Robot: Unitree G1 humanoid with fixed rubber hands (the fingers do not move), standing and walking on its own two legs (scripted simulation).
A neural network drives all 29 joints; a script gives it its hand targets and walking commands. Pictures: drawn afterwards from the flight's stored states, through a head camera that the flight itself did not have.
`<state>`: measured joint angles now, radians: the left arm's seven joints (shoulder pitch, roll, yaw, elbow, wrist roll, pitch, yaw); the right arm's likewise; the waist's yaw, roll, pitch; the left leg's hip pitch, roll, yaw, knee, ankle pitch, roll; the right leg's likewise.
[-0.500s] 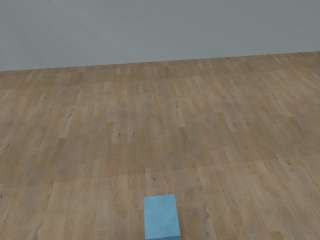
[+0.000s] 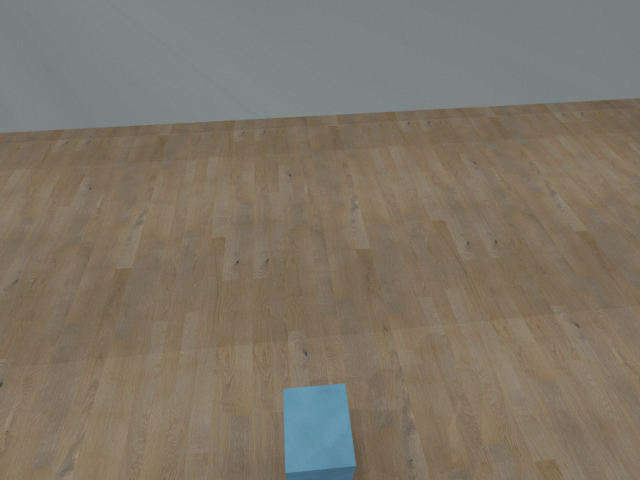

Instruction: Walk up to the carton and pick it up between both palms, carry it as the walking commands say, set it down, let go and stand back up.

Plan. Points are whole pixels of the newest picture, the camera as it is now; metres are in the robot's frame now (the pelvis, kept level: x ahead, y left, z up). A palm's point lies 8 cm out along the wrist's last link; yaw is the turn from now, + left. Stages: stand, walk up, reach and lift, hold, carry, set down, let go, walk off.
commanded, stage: walk up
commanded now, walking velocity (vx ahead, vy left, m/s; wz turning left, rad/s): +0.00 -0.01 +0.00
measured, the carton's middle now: (317, 436) +0.38 +0.02 -0.68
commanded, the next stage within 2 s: none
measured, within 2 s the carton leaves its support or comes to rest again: neither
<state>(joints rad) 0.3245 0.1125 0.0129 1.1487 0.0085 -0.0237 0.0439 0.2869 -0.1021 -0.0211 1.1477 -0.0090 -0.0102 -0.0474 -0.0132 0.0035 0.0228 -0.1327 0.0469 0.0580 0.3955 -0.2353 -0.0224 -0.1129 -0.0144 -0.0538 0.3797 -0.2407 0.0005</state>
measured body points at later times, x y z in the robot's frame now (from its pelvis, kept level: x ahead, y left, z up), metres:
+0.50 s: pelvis +0.00 -0.02 +0.00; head +0.00 -0.02 +0.45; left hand -0.03 +0.19 -0.16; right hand -0.01 -0.23 -0.16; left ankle -0.01 +0.13 -0.74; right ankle -0.02 -0.12 -0.74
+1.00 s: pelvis -0.01 -0.04 +0.00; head -0.01 -0.04 +0.45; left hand -0.03 +0.19 -0.16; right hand -0.01 -0.24 -0.17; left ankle -0.01 +0.13 -0.74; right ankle -0.02 -0.12 -0.74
